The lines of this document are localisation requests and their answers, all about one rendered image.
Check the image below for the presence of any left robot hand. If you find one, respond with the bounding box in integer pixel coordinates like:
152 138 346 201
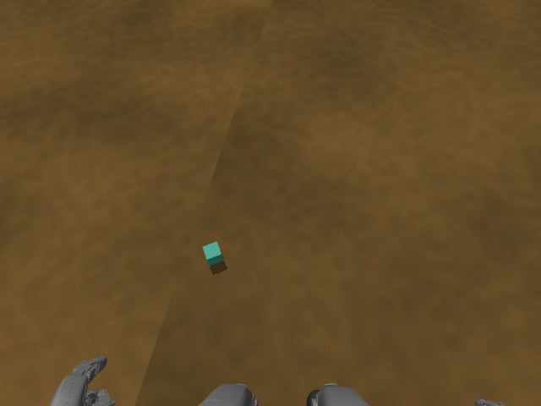
50 356 115 406

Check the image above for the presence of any cube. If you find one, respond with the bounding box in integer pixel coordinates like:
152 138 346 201
203 241 224 266

